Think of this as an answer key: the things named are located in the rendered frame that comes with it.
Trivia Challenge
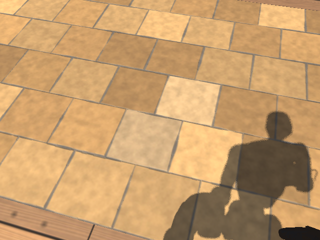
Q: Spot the right robot hand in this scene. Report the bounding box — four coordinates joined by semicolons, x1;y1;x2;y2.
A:
278;226;320;240

